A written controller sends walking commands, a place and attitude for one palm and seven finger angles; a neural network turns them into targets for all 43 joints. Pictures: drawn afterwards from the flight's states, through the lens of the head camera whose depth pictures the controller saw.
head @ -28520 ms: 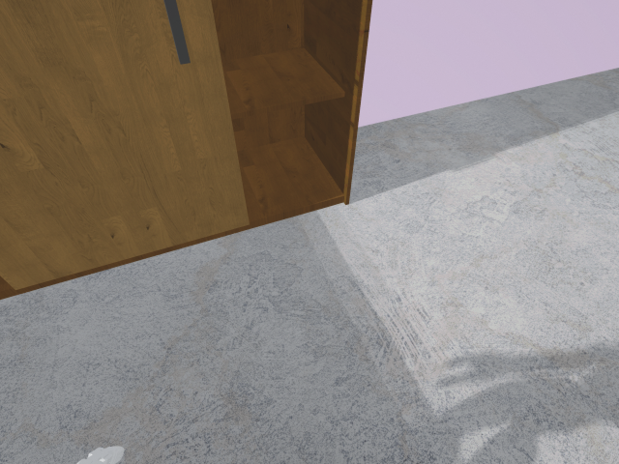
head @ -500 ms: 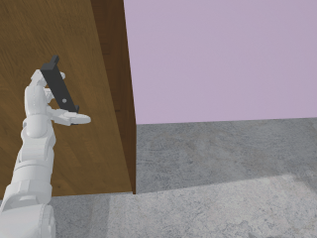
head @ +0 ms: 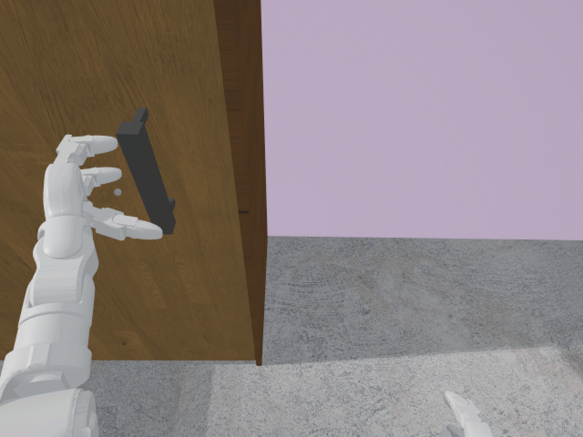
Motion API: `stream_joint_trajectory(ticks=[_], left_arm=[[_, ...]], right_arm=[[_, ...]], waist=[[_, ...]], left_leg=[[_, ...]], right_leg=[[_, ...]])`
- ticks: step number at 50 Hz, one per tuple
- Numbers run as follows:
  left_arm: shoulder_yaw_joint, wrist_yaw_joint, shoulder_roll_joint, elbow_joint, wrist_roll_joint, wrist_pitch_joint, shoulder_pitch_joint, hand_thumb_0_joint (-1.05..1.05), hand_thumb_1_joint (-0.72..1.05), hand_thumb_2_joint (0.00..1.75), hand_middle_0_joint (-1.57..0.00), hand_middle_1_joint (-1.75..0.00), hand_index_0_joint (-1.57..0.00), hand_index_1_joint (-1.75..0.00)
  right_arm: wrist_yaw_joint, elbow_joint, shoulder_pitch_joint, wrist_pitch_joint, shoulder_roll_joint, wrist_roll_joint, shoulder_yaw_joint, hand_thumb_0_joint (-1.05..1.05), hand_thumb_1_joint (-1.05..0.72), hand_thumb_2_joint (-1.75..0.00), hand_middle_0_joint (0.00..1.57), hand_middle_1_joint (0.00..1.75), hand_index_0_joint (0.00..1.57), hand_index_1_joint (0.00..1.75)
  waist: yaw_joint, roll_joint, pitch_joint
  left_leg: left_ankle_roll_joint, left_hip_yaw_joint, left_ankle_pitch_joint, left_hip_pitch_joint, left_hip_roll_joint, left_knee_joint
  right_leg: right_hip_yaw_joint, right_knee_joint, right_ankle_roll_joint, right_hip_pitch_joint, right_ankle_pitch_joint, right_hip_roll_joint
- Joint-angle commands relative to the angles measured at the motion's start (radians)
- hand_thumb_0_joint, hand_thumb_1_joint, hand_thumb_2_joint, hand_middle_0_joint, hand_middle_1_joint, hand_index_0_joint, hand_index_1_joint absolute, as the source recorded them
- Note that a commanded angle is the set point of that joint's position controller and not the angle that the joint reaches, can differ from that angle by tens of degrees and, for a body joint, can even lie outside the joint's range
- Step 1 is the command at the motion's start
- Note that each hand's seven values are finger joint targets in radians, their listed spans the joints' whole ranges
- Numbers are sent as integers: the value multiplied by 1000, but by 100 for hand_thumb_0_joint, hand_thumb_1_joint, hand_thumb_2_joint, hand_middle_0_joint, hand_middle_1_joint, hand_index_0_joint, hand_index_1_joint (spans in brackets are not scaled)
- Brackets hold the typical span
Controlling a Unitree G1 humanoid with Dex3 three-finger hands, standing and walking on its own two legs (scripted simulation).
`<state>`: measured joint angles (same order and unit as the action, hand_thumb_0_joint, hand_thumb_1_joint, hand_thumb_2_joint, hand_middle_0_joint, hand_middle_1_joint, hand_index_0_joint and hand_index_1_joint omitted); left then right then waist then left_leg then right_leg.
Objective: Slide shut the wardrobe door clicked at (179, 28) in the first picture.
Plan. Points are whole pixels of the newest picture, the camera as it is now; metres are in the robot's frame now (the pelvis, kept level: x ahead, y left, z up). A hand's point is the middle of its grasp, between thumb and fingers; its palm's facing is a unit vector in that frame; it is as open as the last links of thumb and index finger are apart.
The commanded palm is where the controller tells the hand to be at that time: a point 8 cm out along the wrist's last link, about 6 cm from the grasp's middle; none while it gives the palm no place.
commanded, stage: slip the hand off the handle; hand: left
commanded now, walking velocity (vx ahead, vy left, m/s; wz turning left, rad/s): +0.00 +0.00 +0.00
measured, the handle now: (154, 174) +0.44 +0.24 +0.13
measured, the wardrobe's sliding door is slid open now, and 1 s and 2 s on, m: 0.00 0.00 0.00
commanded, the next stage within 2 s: draw the hand back to the body in 0.96 s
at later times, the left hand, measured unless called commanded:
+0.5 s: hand (91, 208) +0.36 +0.29 +0.13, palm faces +0.35 -0.91 -0.20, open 14.6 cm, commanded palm +0.30 +0.33 +0.14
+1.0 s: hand (59, 265) +0.27 +0.29 +0.13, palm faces +0.39 -0.90 -0.21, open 14.7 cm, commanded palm +0.23 +0.33 +0.14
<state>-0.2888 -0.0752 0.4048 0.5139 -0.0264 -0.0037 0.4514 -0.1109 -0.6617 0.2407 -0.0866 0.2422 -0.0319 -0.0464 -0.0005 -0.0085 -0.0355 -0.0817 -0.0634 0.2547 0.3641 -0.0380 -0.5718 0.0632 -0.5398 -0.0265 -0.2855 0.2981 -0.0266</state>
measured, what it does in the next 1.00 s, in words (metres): stands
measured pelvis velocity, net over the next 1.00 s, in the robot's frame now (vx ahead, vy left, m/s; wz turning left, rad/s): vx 0.00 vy -0.01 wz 0.02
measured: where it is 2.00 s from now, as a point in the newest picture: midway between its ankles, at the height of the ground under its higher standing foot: outside the picture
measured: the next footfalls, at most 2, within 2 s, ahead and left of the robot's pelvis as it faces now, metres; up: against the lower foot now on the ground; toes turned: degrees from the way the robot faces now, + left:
none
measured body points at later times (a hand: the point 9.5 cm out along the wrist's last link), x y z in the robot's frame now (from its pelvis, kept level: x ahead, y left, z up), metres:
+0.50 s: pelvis +0.00 +0.00 +0.00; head +0.02 +0.00 +0.45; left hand +0.34 +0.34 +0.14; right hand +0.10 -0.27 -0.11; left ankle +0.03 +0.06 -0.73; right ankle -0.01 -0.10 -0.73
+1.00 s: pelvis +0.00 -0.01 +0.00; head -0.01 -0.01 +0.45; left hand +0.25 +0.34 +0.14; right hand +0.20 -0.23 -0.07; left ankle +0.03 +0.06 -0.73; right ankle -0.01 -0.10 -0.73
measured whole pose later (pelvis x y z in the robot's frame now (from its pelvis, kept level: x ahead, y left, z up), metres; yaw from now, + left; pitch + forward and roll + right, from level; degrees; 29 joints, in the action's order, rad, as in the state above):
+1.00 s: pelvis +0.00 -0.01 +0.00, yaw +1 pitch +1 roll -1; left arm -0.38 0.08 0.41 0.12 -0.16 -0.02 0.02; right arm -0.13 -0.63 0.20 -0.16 0.24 -0.04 -0.06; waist 0.06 -0.04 -0.06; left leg -0.07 -0.04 0.27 0.36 -0.03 -0.61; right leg 0.09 -0.56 -0.04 -0.27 0.31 -0.04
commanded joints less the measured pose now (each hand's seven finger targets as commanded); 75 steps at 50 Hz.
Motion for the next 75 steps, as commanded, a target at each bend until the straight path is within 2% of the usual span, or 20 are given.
stream_joint_trajectory(ticks=[1, 13, 14, 21, 24, 29, 31, 34, 40, 42, 44, 48, 54, 55, 57, 59, 61, 64, 67, 75], left_arm=[[-36, 46, 236, -192, -14, 95, 441, 0, -55, 20, -25, -115, -25, -115], [-146, 114, 386, -94, -35, 154, 442, 0, -55, 20, -25, -115, -25, -115], [-179, 119, 403, -99, -44, 158, 385, 0, -55, 20, -25, -115, -25, -115], [-197, 137, 352, -294, -92, 152, 123, 0, -55, 20, -25, -115, -25, -115], [-219, 128, 355, -370, -105, 132, 62, 0, -55, 20, -25, -115, -25, -115], [-223, 118, 343, -491, -110, 102, 8, 0, -55, 20, -25, -115, -25, -115], [-164, 119, 281, -550, -111, 102, 0, 0, -55, 20, -25, -115, -25, -115], [-185, 124, 292, -512, -123, 84, -34, 0, -55, 20, -25, -115, -25, -115], [-170, 139, 277, -548, -126, 51, -64, 0, -55, 20, -25, -115, -25, -115], [-149, 143, 251, -566, -132, 51, -76, 0, -55, 20, -25, -115, -25, -115], [-192, 146, 284, -567, -137, 54, -138, 0, -55, 20, -25, -115, -25, -115], [-193, 153, 265, -640, -148, 58, -208, 0, -55, 20, -25, -115, -25, -115], [-211, 149, 280, -667, -162, 58, -196, 0, -55, 20, -25, -115, -25, -115], [-175, 273, 203, -609, -306, 48, -195, 0, -55, 20, -25, -115, -25, -115], [-253, 394, 318, -617, -353, 43, -179, 0, -55, 20, -25, -115, -25, -115], [-243, 491, 328, -595, -377, 23, -184, 0, -55, 20, -25, -115, -25, -115], [-264, 523, 338, -601, -381, 14, -218, 0, -55, 20, -25, -115, -25, -115], [-297, 491, 319, -612, -395, -10, -319, 0, -55, 20, -25, -115, -25, -115], [-257, 460, 256, -634, -397, -34, -336, 0, -55, 20, -25, -115, -25, -115], [-277, 414, 295, -763, -365, -56, -326, 0, -51, 22, -25, -113, -25, -113]], right_arm=[[-17, 102, -2, -43, 157, -4, 59, 0, -90, -90, 20, 30, 20, 30], [-15, 91, 41, -52, 176, -1, 62, 0, -90, -90, 20, 30, 20, 30], [-11, 94, 48, -52, 177, -1, 69, 0, -90, -90, 20, 30, 20, 30], [10, 148, 20, -58, 170, -5, 77, 0, -90, -90, 20, 30, 20, 30], [7, 152, 1, -61, 170, -5, 75, 0, -90, -90, 20, 30, 20, 30], [-4, 159, -39, -71, 158, -7, 67, 0, -90, -90, 20, 30, 20, 30], [-7, 162, -59, -82, 147, -8, 62, 0, -90, -90, 20, 30, 20, 30], [-20, 145, -62, -90, 152, -9, 58, 0, -90, -90, 20, 30, 20, 30], [-30, 152, -95, -105, 139, -14, 43, 0, -90, -90, 20, 30, 20, 30], [-30, 156, -106, -110, 134, -14, 40, 0, -90, -90, 20, 30, 20, 30], [-29, 154, -99, -112, 137, -12, 42, 0, -90, -90, 20, 30, 20, 30], [-25, 168, -118, -123, 129, -11, 38, 0, -90, -90, 20, 30, 20, 30], [-33, 150, -120, -134, 131, -9, 38, 0, -90, -90, 20, 30, 20, 30], [-40, 143, -117, -149, 143, -31, 30, 0, -90, -90, 20, 30, 20, 30], [-59, 148, -137, -168, 144, -41, 25, 0, -90, -90, 20, 30, 20, 30], [-59, 161, -143, -186, 138, -43, 13, 0, -90, -90, 20, 30, 20, 30], [-50, 179, -144, -202, 134, -42, 12, 0, -90, -90, 20, 30, 20, 30], [-25, 199, -141, -212, 132, -44, 18, 0, -90, -90, 20, 30, 20, 30], [-14, 208, -146, -218, 136, -50, 21, 0, -90, -90, 20, 30, 20, 30], [-21, 203, -157, -221, 136, -46, 23, 0, -90, -90, 20, 30, 20, 30]], waist=[[-28, -67, -246], [-18, -79, -268], [1, -77, -290], [40, -89, -319], [39, -61, -281], [39, -87, -257], [30, -135, -247], [25, -46, -188], [38, -96, -185], [32, -71, -174], [48, -65, -185], [59, -95, -198], [50, -69, -167], [6, -43, -207], [40, -55, -231], [44, -117, -190], [59, -110, -166], [80, -91, -135], [67, -66, -101], [61, -78, -101]], left_leg=[[62, 143, -199, -262, 70, 72], [51, 133, -188, -197, 58, 44], [50, 128, -201, -188, 58, 36], [48, 117, -289, -206, 61, 22], [45, 113, -274, -186, 64, 23], [46, 115, -212, -184, 61, 37], [55, 130, -208, -218, 66, 44], [48, 135, -114, -177, 64, 61], [52, 137, -85, -185, 54, 74], [51, 136, -85, -190, 55, 74], [50, 126, -106, -179, 52, 67], [52, 123, -147, -194, 48, 64], [49, 115, -132, -177, 46, 57], [51, 116, -136, -200, 45, 67], [40, 111, -169, -200, 41, 61], [41, 116, -180, -210, 41, 63], [42, 128, -196, -209, 43, 75], [50, 131, -170, -192, 48, 80], [51, 139, -88, -180, 53, 95], [42, 130, -67, -185, 53, 97]], right_leg=[[-38, 66, -9, -107, -153, 11], [-39, 49, -6, -108, -149, 5], [-41, 47, -9, -87, -157, 2], [-35, 22, -5, -65, -209, -8], [-33, 26, -3, -66, -204, -10], [-35, 32, -5, -69, -160, -9], [-29, 28, -5, -97, -145, -8], [-30, 52, -3, -97, -101, -7], [-35, 63, -8, -82, -89, 3], [-32, 66, -5, -85, -92, 2], [-34, 69, -5, -60, -103, 1], [-31, 61, -7, -45, -134, 1], [-37, 73, -1, -52, -123, 3], [-44, 97, 3, 21, -160, 10], [-54, 93, 4, 71, -221, 14], [-62, 98, 1, 64, -242, 18], [-49, 95, -3, 52, -243, 14], [-45, 105, -5, 35, -188, 12], [-45, 116, 0, -8, -100, 13], [-63, 142, 4, 8, -57, 20]])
